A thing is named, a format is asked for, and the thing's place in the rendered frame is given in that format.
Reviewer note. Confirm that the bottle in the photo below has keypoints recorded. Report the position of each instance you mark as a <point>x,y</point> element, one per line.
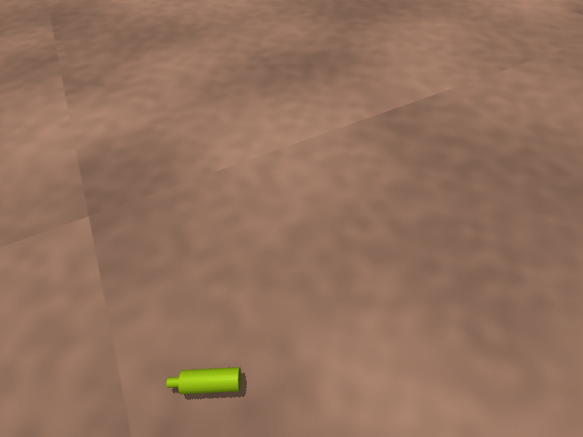
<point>206,380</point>

